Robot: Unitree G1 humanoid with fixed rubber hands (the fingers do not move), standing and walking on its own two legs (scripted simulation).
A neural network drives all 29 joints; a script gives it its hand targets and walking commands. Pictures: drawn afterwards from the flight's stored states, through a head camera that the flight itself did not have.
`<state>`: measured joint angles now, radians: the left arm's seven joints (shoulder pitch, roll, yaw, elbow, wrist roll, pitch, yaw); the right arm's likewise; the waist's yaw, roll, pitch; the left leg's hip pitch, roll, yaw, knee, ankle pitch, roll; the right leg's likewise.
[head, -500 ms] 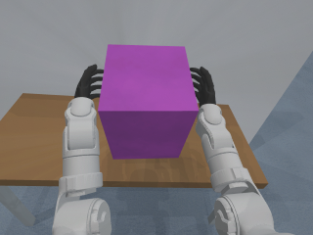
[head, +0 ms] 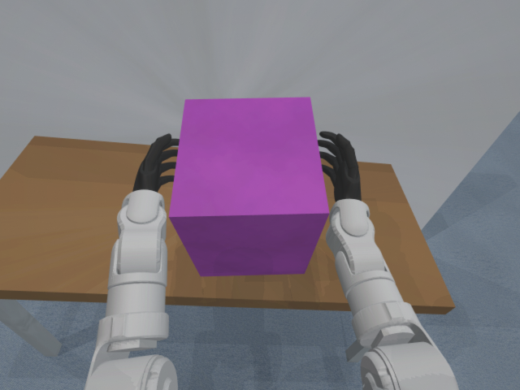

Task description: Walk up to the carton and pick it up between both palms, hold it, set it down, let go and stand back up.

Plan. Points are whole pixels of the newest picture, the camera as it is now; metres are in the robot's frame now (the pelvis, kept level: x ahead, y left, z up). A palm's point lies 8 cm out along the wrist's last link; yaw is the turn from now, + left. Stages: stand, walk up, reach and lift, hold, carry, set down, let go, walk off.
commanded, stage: set down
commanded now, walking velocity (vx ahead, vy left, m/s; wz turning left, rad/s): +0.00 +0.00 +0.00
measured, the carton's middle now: (250, 194) +0.41 +0.01 +0.07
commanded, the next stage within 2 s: none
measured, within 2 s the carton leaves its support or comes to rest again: neither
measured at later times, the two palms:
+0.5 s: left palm (151, 193) +0.37 +0.17 +0.10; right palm (335, 195) +0.37 -0.12 +0.12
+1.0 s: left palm (155, 205) +0.39 +0.17 +0.06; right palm (327, 204) +0.38 -0.12 +0.08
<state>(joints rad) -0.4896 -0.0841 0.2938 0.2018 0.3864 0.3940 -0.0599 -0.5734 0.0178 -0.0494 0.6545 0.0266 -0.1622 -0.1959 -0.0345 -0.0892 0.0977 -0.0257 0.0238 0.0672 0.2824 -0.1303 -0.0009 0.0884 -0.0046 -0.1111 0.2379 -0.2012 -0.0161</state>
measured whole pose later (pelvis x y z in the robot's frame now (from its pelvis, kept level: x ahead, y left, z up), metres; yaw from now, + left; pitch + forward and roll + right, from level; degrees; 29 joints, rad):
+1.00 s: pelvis +0.00 +0.01 +0.00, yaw -2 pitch +0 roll +0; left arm -0.63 -0.06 0.46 0.74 0.40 0.03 -0.05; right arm -0.67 0.11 -0.40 0.95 -0.26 -0.34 -0.15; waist 0.03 -0.07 0.06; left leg -0.14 0.03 0.11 0.25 -0.11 0.01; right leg -0.04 0.00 -0.08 0.22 -0.17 -0.01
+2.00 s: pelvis +0.01 +0.00 +0.00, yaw -1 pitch +12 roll -1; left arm -0.70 -0.01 0.53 1.02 0.44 -0.24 -0.02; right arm -0.70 0.16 -0.61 1.06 -0.45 -0.45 -0.16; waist 0.03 -0.07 -0.05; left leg -0.41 0.04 0.10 0.31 -0.11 0.01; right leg -0.30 0.00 -0.10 0.26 -0.17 -0.02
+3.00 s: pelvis +0.01 +0.00 -0.01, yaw -2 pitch +15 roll -1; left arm -0.74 -0.05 0.61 1.04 0.52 -0.33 -0.01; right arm -0.68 0.15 -0.68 1.06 -0.46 -0.47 -0.13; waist 0.03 -0.08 -0.07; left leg -0.49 0.06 0.11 0.37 -0.13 0.01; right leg -0.39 0.01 -0.08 0.33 -0.19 -0.02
